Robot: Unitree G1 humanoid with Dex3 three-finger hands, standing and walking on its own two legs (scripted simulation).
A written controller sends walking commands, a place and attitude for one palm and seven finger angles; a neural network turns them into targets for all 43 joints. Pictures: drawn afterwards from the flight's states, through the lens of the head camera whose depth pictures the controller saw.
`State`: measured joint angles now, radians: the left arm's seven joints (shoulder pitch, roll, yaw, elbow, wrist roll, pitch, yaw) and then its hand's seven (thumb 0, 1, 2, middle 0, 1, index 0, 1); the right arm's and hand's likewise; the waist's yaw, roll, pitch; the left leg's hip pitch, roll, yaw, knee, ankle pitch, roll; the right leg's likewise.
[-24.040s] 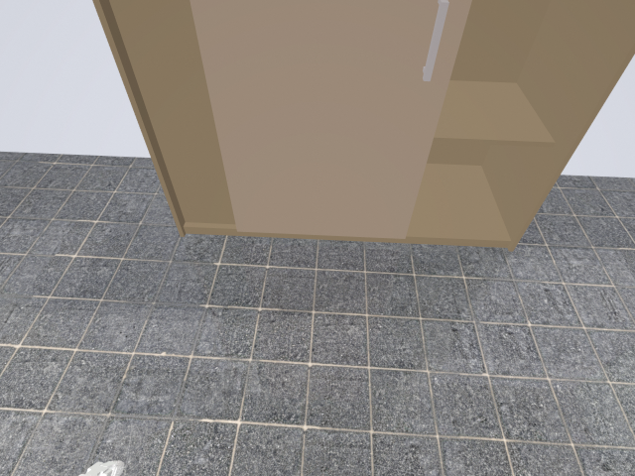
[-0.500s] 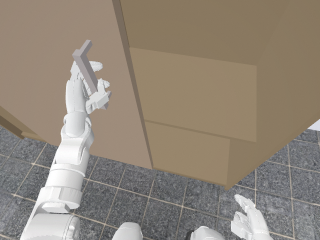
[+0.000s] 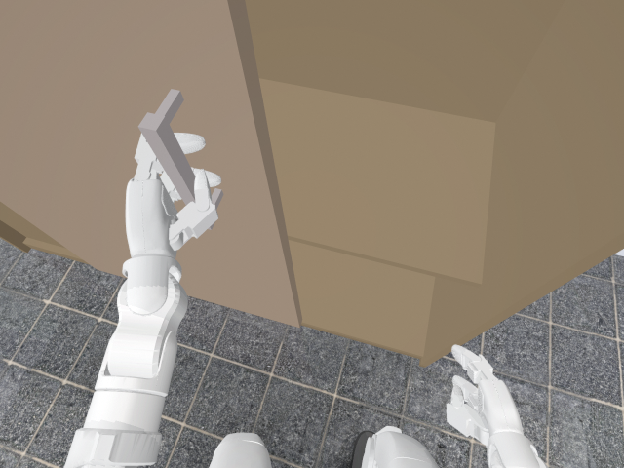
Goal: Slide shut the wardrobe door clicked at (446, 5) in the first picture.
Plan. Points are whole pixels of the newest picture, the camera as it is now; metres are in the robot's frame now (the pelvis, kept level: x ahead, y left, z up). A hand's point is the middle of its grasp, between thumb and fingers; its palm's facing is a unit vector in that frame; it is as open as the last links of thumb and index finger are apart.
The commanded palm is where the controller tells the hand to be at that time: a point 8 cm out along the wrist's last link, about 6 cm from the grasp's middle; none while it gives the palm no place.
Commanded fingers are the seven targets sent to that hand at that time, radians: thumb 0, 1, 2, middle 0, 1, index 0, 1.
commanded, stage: step sideways, sliding the door along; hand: left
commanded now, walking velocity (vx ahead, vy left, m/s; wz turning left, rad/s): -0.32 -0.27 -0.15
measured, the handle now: (192, 169) +0.40 +0.22 +0.09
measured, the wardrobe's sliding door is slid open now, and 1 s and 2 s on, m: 0.37 0.17 0.00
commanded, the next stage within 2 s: none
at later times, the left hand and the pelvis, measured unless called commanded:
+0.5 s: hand (284, 225) +0.34 +0.10 +0.09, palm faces +0.30 -0.95 -0.12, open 6.1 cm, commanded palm +0.30 +0.07 +0.10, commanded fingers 0.00 0.90 0.90 -0.45 -1.40 -0.45 -1.40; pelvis -0.01 -0.08 +0.00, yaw -3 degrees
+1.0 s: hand (386, 256) +0.32 -0.01 +0.10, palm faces +0.16 -0.98 -0.09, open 5.9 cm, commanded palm +0.29 -0.02 +0.10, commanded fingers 0.00 0.90 0.90 -0.45 -1.40 -0.45 -1.40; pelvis -0.05 -0.15 -0.01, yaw -5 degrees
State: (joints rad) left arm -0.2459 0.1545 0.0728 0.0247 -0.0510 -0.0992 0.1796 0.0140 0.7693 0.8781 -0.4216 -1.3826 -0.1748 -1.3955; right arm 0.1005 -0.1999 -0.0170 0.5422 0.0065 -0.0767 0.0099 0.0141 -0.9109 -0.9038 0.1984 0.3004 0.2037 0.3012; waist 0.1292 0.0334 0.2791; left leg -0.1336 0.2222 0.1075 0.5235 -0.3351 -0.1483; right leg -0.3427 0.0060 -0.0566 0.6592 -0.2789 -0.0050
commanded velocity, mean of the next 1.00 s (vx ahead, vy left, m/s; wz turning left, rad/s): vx -0.12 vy -0.29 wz -0.10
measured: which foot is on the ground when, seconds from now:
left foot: down 0.00-1.00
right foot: down 0.00-0.18, up 0.20-0.38, down 0.40-1.00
